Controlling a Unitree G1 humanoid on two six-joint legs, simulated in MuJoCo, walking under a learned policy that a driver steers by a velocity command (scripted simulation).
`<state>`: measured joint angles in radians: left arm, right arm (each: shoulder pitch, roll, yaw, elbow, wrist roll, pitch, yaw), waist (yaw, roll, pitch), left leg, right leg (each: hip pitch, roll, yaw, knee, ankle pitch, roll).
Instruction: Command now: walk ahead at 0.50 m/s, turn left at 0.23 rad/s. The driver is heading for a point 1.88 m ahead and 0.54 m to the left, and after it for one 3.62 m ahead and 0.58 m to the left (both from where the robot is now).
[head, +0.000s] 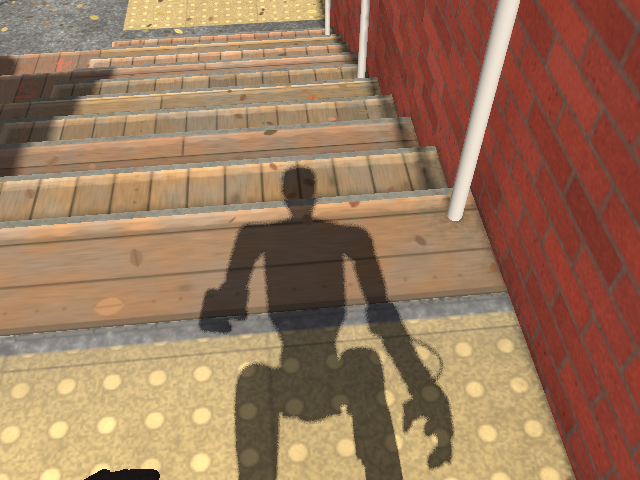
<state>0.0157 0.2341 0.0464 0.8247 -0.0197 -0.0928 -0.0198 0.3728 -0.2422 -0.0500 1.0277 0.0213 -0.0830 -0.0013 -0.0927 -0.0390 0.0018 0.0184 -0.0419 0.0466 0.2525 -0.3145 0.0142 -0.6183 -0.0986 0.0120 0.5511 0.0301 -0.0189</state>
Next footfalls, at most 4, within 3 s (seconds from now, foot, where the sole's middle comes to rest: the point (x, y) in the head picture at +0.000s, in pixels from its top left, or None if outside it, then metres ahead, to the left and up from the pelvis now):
0.06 right None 0.22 -0.14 -0.77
0.62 left None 0.49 0.17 -0.77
1.14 right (229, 313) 0.90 0.17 -0.77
1.40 left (142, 379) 0.74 0.36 -0.77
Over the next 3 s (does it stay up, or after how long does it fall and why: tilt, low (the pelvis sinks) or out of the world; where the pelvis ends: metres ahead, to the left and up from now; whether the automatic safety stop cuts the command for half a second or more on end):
stays up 1.24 0.49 -0.05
